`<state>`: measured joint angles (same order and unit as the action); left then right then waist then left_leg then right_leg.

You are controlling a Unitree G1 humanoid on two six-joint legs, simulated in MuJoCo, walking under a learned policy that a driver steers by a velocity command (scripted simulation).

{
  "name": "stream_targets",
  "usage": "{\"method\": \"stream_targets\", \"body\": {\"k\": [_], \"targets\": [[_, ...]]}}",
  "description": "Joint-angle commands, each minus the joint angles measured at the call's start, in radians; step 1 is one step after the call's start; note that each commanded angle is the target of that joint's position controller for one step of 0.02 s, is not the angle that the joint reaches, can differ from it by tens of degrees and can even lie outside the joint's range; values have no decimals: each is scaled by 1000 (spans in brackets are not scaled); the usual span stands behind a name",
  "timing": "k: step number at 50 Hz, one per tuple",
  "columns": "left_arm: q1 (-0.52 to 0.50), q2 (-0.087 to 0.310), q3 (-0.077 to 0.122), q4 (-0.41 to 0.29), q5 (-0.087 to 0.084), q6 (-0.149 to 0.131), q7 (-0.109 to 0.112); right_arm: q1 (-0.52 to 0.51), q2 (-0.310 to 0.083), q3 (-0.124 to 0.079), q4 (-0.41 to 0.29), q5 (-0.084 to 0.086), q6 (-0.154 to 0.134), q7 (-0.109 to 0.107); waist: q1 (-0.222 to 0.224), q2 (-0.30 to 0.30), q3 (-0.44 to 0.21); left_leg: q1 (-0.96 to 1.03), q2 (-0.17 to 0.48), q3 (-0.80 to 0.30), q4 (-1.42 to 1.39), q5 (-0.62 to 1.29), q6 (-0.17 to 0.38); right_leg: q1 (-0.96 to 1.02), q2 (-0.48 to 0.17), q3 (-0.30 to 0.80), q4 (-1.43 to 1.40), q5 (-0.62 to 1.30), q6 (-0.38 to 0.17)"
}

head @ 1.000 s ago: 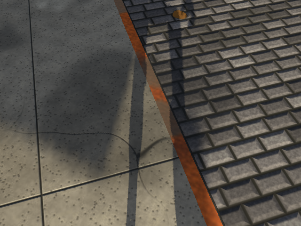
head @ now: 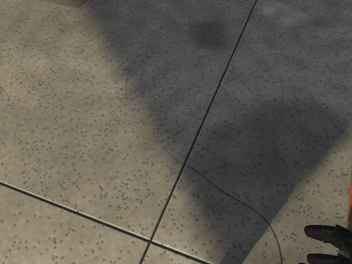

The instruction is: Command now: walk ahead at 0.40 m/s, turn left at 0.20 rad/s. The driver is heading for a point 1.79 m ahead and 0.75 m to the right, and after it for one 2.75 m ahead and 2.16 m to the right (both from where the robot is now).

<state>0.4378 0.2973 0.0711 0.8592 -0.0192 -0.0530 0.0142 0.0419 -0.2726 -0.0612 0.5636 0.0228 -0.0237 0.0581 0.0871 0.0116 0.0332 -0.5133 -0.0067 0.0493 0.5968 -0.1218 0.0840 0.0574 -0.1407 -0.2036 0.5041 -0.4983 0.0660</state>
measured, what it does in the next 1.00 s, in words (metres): walks ahead, turning right: right foot, then left foot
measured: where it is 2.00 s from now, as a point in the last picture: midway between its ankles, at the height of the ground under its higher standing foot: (256, 261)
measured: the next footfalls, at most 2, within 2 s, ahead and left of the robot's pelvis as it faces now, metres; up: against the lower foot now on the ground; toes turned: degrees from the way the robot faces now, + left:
right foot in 0.48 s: +0.29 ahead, -0.12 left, +0.00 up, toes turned -14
left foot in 0.90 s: +0.34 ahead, +0.10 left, +0.00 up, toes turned -31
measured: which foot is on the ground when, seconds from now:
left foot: down 0.00-0.50, up 0.52-0.88, down 0.90-1.00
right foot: up 0.00-0.46, down 0.48-0.90, up 0.92-1.00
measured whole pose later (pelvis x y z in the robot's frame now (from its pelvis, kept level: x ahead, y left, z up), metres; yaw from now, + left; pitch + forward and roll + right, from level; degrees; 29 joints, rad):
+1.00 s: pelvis +0.24 +0.02 +0.02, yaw -30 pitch +2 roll +0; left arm 0.16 0.33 0.09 0.59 -0.01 0.05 0.02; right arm 0.19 -0.27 -0.08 0.76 -0.03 -0.01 -0.01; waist -0.01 -0.04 0.02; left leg -0.30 0.00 -0.02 0.52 -0.26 0.01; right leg -0.53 0.12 0.15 0.95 -0.45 0.01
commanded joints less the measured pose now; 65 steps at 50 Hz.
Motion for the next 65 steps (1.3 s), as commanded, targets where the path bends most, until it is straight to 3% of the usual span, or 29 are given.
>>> {"method": "stream_targets", "body": {"k": [1, 2, 3, 5, 7, 11, 16, 21, 23, 24, 25, 26, 27, 28, 29, 32, 36, 41, 44, 45, 46, 47, 48, 49, 51, 54, 58, 61, 65], "targets": [[68, 29, -27, -109, 23, -44, -12, 355, -308, -83, 12, -26, -6, -39, -150, 259, -450, 978, 437, -755, -169, 145, 294, -724, 113, 163, 796, -141, -45], [-46, 149, 7, -90, -21, -57, -15, 363, -217, -63, 11, -40, -16, -35, -230, 106, -453, 887, 428, -691, -207, 277, 274, -735, 96, 314, 883, -106, -47], [-121, 161, 12, -120, -40, -54, -13, 315, -181, -47, 35, -41, -25, -33, -204, 110, -289, 753, 389, -465, -190, 484, 235, -777, 66, 293, 875, -47, -49], [-122, 131, 12, -97, -5, -37, 0, 202, -115, -30, 55, -24, -37, -29, -118, 59, -154, 511, 286, -256, -227, 534, 164, -709, 8, 280, 733, 66, -44], [-47, 94, 12, -62, -8, 2, 3, 135, -91, -26, 65, -35, -52, -29, -58, 80, -128, 358, 255, -150, -306, 561, 146, -581, 14, 274, 701, 152, -33], [-78, 54, 10, -85, 8, 28, 12, 70, -94, -28, 103, -49, -69, -52, -28, 77, -70, 292, 242, -6, -366, 619, 138, -592, 38, 272, 542, 301, -4], [-221, 34, 0, -161, 12, 26, -24, 93, -128, -37, 139, -36, -33, -85, -87, 63, -60, 388, 250, 69, -352, 548, 123, -589, 41, 220, 273, 465, -19], [-259, 70, 18, -230, 12, 39, -57, 100, -161, -53, 158, -5, 12, -93, -92, 68, -48, 481, 306, 58, -216, 527, 99, -600, 68, 177, 178, 297, -75], [-192, 86, 33, -231, 12, 36, -60, 83, -158, -54, 155, 8, 24, -102, -49, 52, -81, 468, 267, 94, -47, 597, 48, -474, 126, 131, 50, 345, -121], [-115, 144, 55, -220, 19, 30, -46, 126, -144, -50, 163, 2, 22, -103, -20, -26, -139, 409, 189, 129, 132, 528, -15, -311, 136, 179, -40, 617, -165], [-66, 268, 86, -237, 28, 33, -19, 147, -101, -35, 130, -43, 11, -96, -33, -259, -220, 144, 70, 150, 451, 29, -102, -65, -81, 483, -9, 1160, -286], [-81, 270, 75, -262, 48, 32, -18, 139, -80, -20, 104, -55, 7, -82, -50, -327, -366, -81, -95, -19, 705, -586, -142, 87, -257, 829, -79, 1133, -501], [-116, 210, 58, -282, 37, 30, -27, 108, -129, -33, 124, -26, 7, -69, -16, -156, -375, -106, -32, -153, 764, -556, -126, 45, -225, 751, -110, 979, -469], [-177, 175, 49, -287, 23, 28, -25, 72, -127, -33, 113, -8, 12, -68, -43, -96, -280, -140, -2, -147, 738, -480, -112, -42, -177, 652, -113, 841, -410], [-223, 150, 43, -290, 6, 34, -23, 67, -116, -33, 125, -15, 20, -76, -67, -23, -194, -143, 26, -137, 653, -420, -116, -141, -124, 582, -135, 718, -352], [-291, 147, 43, -313, 20, 55, -3, 92, -101, -35, 135, -26, 39, -89, -110, -111, -146, -17, 9, -108, 482, -301, -143, -312, -29, 507, -178, 582, -305], [-273, 170, 56, -318, 17, 64, 17, 85, -79, -23, 142, -24, 34, -95, -89, -133, -179, 36, -6, -125, 290, -250, -170, -306, -15, 529, -163, 492, -301], [-289, 170, 58, -335, 18, 82, 16, 74, -101, -31, 135, -15, 18, -80, -69, -183, -161, 102, -26, -133, 126, -234, -154, -325, -5, 636, -156, 322, -280], [-319, 162, 54, -347, 3, 95, 17, 144, -103, -40, 153, -14, -2, -64, -110, -187, -153, 228, -35, -106, -119, -128, -114, -346, 30, 662, -96, 343, -237], [-301, 141, 49, -347, 0, 98, 20, 179, -136, -52, 161, -22, -4, -64, -117, -149, -154, 323, 32, -146, -205, -74, -84, -408, 74, 632, -40, 277, -193], [-257, 80, 33, -347, 9, 99, 18, 197, -212, -69, 153, -41, 1, -70, -87, 63, -162, 421, 263, -355, -277, -42, -1, -540, 183, 493, 191, 33, -129], [-279, 120, 48, -387, 2, 85, 16, 161, -258, -76, 152, -73, 5, -68, -66, 321, -88, 329, 407, -594, -337, 73, 157, -706, 284, 343, 400, -134, -81], [-257, 194, 71, -358, 14, 78, 14, 94, -195, -61, 111, -72, -2, -73, -64, 213, -73, 309, 404, -542, -323, 109, 182, -697, 220, 383, 579, -86, -54], [-237, 207, 81, -330, 8, 83, 11, 46, -148, -49, 100, -57, -1, -81, -45, 146, -69, 305, 342, -424, -295, 129, 136, -694, 214, 369, 648, -19, -40], [-208, 156, 71, -301, 9, 103, 14, 28, -119, -39, 91, -28, 3, -92, -54, 112, -57, 350, 272, -294, -268, 165, 98, -727, 198, 344, 739, 71, -1], [-284, 102, 48, -335, -9, 106, 6, 97, -130, -38, 102, -36, 20, -108, -104, 137, -56, 427, 246, -191, -271, 229, 114, -751, 169, 271, 652, 124, 31], [-343, 62, 24, -370, 5, 102, -6, 141, -182, -56, 112, -32, 34, -104, -145, 165, -100, 479, 285, -153, -252, 296, 136, -638, 126, 230, 426, 74, 36], [-330, 66, 17, -364, 0, 101, -16, 156, -211, -64, 122, -9, 31, -83, -155, 182, -104, 393, 288, -151, -313, -52, 135, -485, 140, 166, 256, 56, -5], [-168, 67, 21, -281, -1, 80, -25, 148, -162, -38, 153, 12, 10, -53, -65, 117, -74, 208, 247, -111, -240, -248, 70, -128, 181, 126, -111, 226, -106]]}}
Velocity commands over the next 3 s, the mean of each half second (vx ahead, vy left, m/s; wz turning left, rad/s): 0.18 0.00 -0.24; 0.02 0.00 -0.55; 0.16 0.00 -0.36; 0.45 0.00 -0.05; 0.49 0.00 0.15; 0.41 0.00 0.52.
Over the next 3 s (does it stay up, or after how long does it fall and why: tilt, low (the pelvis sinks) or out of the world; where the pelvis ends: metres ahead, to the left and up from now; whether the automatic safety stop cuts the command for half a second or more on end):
stays up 0.90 -0.47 0.02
